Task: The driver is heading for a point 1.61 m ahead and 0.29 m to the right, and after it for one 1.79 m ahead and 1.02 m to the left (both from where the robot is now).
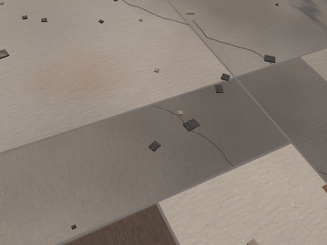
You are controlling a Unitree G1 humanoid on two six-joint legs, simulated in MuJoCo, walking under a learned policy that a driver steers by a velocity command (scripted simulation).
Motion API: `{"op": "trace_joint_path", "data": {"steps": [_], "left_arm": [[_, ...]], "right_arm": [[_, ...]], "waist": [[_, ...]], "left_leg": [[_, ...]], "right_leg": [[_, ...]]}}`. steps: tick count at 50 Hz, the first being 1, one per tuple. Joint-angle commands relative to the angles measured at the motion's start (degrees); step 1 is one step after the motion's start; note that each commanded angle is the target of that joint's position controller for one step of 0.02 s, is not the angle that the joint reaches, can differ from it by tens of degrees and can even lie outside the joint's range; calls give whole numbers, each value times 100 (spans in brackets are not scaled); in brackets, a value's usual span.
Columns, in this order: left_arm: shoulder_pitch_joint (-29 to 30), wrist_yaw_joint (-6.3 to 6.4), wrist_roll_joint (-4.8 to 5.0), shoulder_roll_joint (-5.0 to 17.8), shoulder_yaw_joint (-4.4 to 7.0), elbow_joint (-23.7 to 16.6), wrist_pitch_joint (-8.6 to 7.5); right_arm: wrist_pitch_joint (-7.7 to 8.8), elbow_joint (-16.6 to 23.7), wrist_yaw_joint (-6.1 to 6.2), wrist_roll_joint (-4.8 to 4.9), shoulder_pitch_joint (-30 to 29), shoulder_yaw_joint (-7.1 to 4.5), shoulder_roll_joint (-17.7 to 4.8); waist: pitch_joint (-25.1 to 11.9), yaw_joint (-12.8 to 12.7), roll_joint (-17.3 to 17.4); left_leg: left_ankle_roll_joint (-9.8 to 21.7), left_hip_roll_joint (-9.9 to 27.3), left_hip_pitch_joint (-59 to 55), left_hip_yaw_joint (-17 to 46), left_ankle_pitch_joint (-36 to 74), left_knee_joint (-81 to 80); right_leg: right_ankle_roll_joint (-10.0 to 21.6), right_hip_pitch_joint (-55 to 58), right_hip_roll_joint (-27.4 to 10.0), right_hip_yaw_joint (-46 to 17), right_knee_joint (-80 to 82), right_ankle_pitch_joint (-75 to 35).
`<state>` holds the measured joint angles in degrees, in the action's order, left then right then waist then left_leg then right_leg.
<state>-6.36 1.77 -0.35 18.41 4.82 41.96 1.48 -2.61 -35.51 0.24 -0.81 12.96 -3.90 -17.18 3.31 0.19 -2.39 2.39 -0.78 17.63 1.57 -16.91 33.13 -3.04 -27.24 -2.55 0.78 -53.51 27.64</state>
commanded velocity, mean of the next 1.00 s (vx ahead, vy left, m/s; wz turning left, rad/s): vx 0.18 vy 0.00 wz -0.25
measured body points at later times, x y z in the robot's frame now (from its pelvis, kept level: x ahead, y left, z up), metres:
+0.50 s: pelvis +0.01 +0.01 -0.01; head +0.03 +0.00 +0.44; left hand +0.15 +0.28 -0.11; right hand +0.15 -0.28 -0.10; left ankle +0.01 +0.10 -0.73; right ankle +0.01 -0.14 -0.73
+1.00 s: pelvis +0.14 -0.11 -0.02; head +0.18 -0.13 +0.43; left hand +0.45 +0.03 -0.08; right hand +0.03 -0.39 -0.14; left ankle +0.02 +0.10 -0.69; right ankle +0.18 -0.22 -0.73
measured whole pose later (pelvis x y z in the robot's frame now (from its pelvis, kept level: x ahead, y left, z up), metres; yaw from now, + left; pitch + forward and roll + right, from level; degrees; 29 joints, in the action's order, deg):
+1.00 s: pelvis +0.14 -0.11 -0.02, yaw -22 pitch +2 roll +1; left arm -2.6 -2.6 1.4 16.4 3.2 34.4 -1.3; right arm 3.2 -46.1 0.4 0.8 22.4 -4.7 -18.1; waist 2.8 4.3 -0.1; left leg -2.6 7.9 5.3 -7.8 -28.5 45.5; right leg 4.1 -28.5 0.1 3.1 -38.3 11.8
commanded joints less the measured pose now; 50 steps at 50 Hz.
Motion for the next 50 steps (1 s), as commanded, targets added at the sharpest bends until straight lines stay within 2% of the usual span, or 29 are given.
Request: {"op": "trace_joint_path", "data": {"steps": [1, 2, 4, 8, 11, 13, 15, 16, 17, 18, 19, 22, 23, 25, 26, 27, 28, 29, 30, 31, 33, 39, 43, 45, 46, 47, 48, 49, 50], "left_arm": [[216, 94, -24, 623, 206, -423, -82], [149, 89, -50, 602, 213, -397, -87], [-112, 29, 29, 495, 177, -265, -93], [10, -81, 51, 105, -25, -200, -71], [44, -156, 92, 251, -44, -204, -62], [-59, -154, 123, 404, -13, -199, -73], [-153, -145, 55, 535, -12, -215, -115], [-157, -118, 21, 818, 35, -283, -131], [-158, -111, 90, 1045, 113, -237, -127], [-194, -124, 160, 937, 132, -240, -125], [-225, -118, 139, 843, 117, -248, -129], [-228, -64, 78, 808, 113, -328, -149], [-235, -49, 109, 756, 106, -330, -154], [-80, -50, 190, 647, 81, -414, -125], [110, -44, 201, 463, 32, -568, -109], [303, -29, 226, 342, -4, -706, -131], [479, -31, 204, 462, 25, -906, -178], [314, -50, 213, 634, 102, -820, -202], [54, -85, 217, 621, 125, -705, -208], [-41, -115, 210, 540, 114, -643, -225], [47, -200, 200, 393, 72, -636, -267], [711, -405, 199, 20, -108, -1027, -302], [941, -512, 219, 101, -118, -1192, -293], [830, -547, 205, 221, -65, -1234, -279], [503, -544, 180, 346, 14, -1178, -268], [-293, -514, 167, 494, 141, -956, -267], [-1311, -421, 192, 795, 317, -663, -237], [-1796, -306, 183, 1514, 430, -574, -257], [-1881, -306, 143, 1332, 315, -721, -347]], "right_arm": [[223, 444, 87, 99, -321, -275, -984], [209, 457, 125, 123, -383, -225, -911], [200, 442, 169, 53, -398, -114, -666], [231, 226, 168, -36, -361, 42, -324], [229, 12, 85, -114, -284, 33, -465], [218, -64, 60, -39, -434, -8, -633], [232, -198, 86, 53, -284, -53, -714], [267, -184, 118, -4, -158, -71, -713], [297, -135, 140, -65, -44, -89, -680], [289, -115, 183, -89, -273, -90, -625], [260, -66, 219, -64, -472, -105, -539], [154, 47, 226, -8, -561, -116, -249], [181, 55, 181, -5, -407, -121, -184], [291, -2, 79, 54, -115, -161, -209], [336, -82, 69, 31, 87, -255, -520], [400, -206, 40, 23, 599, -349, -839], [509, -233, 0, -54, 645, -355, -980], [606, -181, 33, -32, 467, -273, -729], [659, -158, 82, 53, 236, -238, -616], [686, -149, 116, 95, 124, -223, -586], [732, -202, 147, 44, 208, -208, -577], [729, -448, 107, 78, 675, -298, -857], [677, -604, 41, 198, 809, -371, -1052], [634, -651, 25, 248, 757, -400, -1146], [612, -654, 34, 272, 679, -418, -1227], [599, -700, 42, 308, 707, -374, -1160], [638, -712, 48, 237, 885, -254, -923], [709, -372, -1, -21, 1089, 10, -214], [868, -412, -22, 176, 891, -1, -436]], "waist": [[-569, -13, 1038], [-634, -66, 1074], [-910, -123, 1017], [-887, 22, 1049], [-619, 169, 1119], [-394, 64, 1023], [-346, -14, 724], [-464, 125, 313], [-579, 315, -303], [-589, 149, -510], [-579, 78, -669], [-578, 17, -1046], [-778, 99, -1060], [-755, 288, -693], [-493, 359, 115], [-332, 545, 1077], [-25, 528, 1389], [104, 327, 885], [142, 138, 731], [99, 97, 731], [66, 203, 708], [74, 542, 729], [236, 556, 810], [173, 374, 875], [-76, 120, 914], [-567, -344, 735], [-1152, -796, 494], [-1697, -625, -1167], [-2618, -773, -793]], "left_leg": [[1004, 1424, -971, 1890, 1824, -1471], [979, 1298, -864, 1752, 2208, -1418], [997, 1208, -1017, 1396, 2671, -1340], [893, 1061, -1053, 986, 2346, -1291], [1010, 1188, -698, 1101, 1732, -1378], [981, 1220, -607, 1183, 1601, -1243], [692, 1059, -678, 1095, 1572, -1015], [458, 801, -654, 891, 1267, -697], [225, 352, -569, 438, 958, -504], [1, 59, -642, -8, 784, -190], [-119, -61, -568, -203, 587, 110], [-138, -266, -28, -142, -159, 481], [-87, -289, -12, -120, -738, 401], [113, -35, -595, 73, -870, -390], [353, 512, -1214, 751, -1474, -1043], [820, 1467, -1821, 2301, -2438, -1933], [1344, 2415, -1673, 3484, -2413, -2381], [1384, 2392, -1598, 3270, -2181, -2339], [1189, 2167, -1683, 2744, -1930, -2340], [1008, 1995, -1777, 2245, -1486, -2389], [795, 1683, -1699, 1270, -378, -2515], [729, 1556, -1727, -162, 806, -2544], [623, 1731, -1740, -587, 882, -2395], [516, 1830, -1827, -794, 1927, -2015], [416, 1790, -1786, -1011, 3161, -1428], [288, 1632, -1407, -1281, 4171, -372], [92, 1398, -458, -1406, 3843, 912], [-370, 653, 2014, -1358, -524, 3298], [-375, 197, 2510, 45, -1692, 4401]], "right_leg": [[-5, -1151, 47, -514, -1091, -256], [-64, -937, 120, -475, -1228, -485], [-160, -641, 160, -353, -1222, -794], [-213, 188, -101, -303, 493, -1046], [-156, 876, -66, -138, 1333, -771], [-46, 1038, 30, -22, 1977, -989], [132, 1315, 4, -162, 2825, -2233], [272, 1458, -277, -543, 2633, -3544], [552, 1437, -404, -823, 2458, -3867], [795, 1184, -500, -1145, 2665, -3422], [956, 1106, -671, -1534, 2888, -3146], [1337, 1303, -968, -2318, 3124, -2949], [1358, 1428, -948, -2376, 3128, -2247], [1125, 819, -602, -2243, 2938, -176], [771, -289, -101, -1571, 2314, 590], [463, -1379, 534, -687, 904, 547], [423, -2041, 285, -819, -263, 546], [447, -2178, 92, -1087, -818, 219], [415, -2265, -11, -1113, -983, -215], [363, -2290, -121, -1067, -1014, -592], [226, -2076, -213, -808, -992, -1253], [44, -1518, -278, -223, 541, -2003], [321, -1015, -195, 139, 1260, -1725], [578, -576, -7, 342, 1526, -1400], [729, 42, 233, 531, 1691, -1314], [944, 1377, 528, 615, 2084, -1603], [1141, 3093, 557, 296, 2113, -1763], [1951, 5022, -1228, -2695, 2541, -932], [2435, 5043, -2063, -4791, 3645, -191]]}}
Keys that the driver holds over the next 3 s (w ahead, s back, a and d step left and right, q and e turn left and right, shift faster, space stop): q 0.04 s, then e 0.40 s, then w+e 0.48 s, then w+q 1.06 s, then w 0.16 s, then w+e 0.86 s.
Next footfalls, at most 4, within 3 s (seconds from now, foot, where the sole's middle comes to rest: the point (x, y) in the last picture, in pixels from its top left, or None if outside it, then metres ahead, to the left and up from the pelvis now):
0.30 right None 0.05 -0.14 -0.77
0.96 right None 0.22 -0.24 -0.77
1.52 left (194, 212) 0.58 -0.15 -0.77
1.96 right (237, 160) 0.85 -0.37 -0.77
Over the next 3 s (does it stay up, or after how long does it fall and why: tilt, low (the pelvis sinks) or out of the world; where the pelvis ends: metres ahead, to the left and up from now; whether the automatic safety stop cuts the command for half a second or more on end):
stays up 1.18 -0.27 -0.02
